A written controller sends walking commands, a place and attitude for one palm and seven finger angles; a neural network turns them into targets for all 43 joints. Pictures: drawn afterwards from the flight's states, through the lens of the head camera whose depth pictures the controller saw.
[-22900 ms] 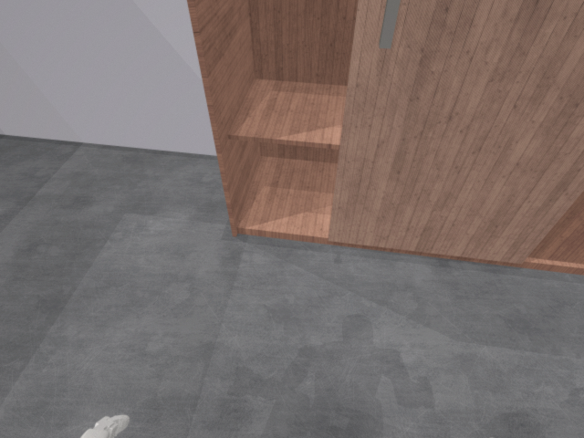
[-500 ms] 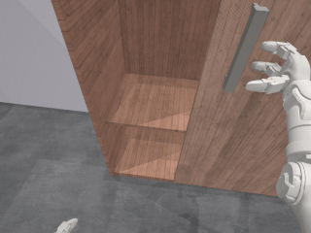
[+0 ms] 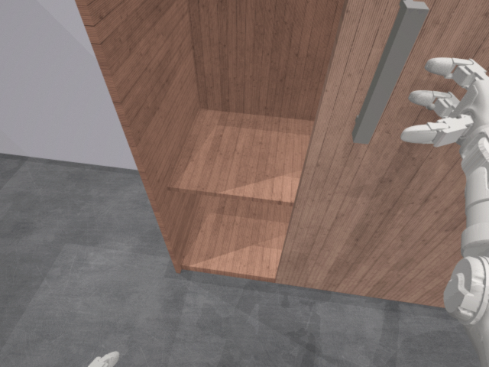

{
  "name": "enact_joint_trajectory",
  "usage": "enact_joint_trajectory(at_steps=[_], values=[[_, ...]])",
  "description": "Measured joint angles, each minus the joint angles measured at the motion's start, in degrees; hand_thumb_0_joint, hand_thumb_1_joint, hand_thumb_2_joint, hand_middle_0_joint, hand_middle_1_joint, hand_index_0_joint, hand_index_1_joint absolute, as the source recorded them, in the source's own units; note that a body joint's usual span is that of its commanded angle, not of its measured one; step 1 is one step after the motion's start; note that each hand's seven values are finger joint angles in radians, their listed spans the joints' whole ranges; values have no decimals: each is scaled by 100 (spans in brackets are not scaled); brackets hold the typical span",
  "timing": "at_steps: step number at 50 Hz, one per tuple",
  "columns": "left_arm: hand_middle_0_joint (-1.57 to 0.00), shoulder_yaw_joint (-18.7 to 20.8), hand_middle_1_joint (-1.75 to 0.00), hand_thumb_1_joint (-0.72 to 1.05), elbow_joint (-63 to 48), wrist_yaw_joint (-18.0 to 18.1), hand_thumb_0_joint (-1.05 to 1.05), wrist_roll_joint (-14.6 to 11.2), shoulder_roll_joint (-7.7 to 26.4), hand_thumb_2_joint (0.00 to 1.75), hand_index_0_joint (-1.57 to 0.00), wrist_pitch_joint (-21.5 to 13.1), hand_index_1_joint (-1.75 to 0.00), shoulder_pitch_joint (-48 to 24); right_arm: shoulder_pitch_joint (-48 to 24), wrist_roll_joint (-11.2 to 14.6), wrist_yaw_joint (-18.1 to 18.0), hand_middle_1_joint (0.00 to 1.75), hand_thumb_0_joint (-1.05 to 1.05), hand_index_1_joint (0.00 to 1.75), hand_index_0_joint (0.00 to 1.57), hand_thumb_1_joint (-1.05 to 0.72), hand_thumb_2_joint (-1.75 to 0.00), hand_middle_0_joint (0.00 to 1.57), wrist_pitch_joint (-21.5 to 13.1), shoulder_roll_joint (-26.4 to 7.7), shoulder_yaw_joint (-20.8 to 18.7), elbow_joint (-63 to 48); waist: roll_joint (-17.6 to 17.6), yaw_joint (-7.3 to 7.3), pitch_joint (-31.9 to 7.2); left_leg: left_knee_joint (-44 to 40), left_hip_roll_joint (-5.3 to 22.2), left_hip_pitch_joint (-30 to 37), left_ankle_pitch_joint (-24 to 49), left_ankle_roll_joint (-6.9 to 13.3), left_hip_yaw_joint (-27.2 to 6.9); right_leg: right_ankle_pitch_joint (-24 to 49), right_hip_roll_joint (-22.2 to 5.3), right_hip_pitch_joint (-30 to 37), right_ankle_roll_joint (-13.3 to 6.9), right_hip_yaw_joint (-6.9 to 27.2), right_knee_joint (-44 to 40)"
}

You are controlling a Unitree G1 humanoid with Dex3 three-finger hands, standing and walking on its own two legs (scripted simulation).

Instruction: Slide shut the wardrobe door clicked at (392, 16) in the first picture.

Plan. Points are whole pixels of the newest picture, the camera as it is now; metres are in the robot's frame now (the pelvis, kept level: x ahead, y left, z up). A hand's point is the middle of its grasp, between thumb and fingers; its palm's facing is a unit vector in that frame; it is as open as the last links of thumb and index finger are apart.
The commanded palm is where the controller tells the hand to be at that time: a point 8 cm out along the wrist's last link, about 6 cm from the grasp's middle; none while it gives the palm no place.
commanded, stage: move the hooked fingers beside the handle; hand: right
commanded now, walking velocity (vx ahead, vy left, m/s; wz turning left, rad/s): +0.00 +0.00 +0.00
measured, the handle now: (380, 77) +0.53 -0.14 +0.23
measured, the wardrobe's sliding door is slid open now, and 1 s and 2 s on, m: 0.41 0.41 0.41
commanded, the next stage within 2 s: feel for the door with the fingertips in 0.70 s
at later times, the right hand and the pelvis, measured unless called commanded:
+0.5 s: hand (437, 111) +0.45 -0.21 +0.23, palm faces +0.06 +1.00 -0.01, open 13.9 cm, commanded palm +0.43 -0.25 +0.22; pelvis +0.00 +0.00 +0.00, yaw +0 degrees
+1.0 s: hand (416, 103) +0.46 -0.18 +0.23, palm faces +0.03 +1.00 -0.01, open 13.9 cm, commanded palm +0.44 -0.23 +0.22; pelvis -0.01 +0.01 +0.00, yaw +0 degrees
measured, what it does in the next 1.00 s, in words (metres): stands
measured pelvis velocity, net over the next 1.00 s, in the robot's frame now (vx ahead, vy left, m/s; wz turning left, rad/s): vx -0.01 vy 0.01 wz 0.00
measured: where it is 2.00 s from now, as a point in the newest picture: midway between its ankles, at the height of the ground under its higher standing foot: outside the picture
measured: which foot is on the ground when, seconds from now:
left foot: down 0.00-1.00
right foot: down 0.00-1.00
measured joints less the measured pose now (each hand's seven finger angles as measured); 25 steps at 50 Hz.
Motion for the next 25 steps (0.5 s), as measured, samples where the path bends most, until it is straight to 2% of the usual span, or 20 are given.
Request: enact_joint_trajectory(at_steps=[14, 25], values=[[-20, -1, -30, 90, -57, -37, 1, -8, -37, 90, -20, 121, -30, -110, 269, 36, -101, 120, -1, 120, 30, 50, -30, 30, 254, 197, 51, -399, -35, -90, -74, -19, 12, 105, -48, -10, 0, -48, 14, 102, -7, 1, -17], [-20, -8, -30, 90, -109, 1, 1, -43, -31, 90, -20, 173, -30, -219, 295, 29, -38, 120, -1, 120, 30, 50, -30, 30, 349, 73, 69, -463, 0, -111, -58, -25, -20, 164, -39, 32, 46, -22, -14, 146, 31, 52, -23]])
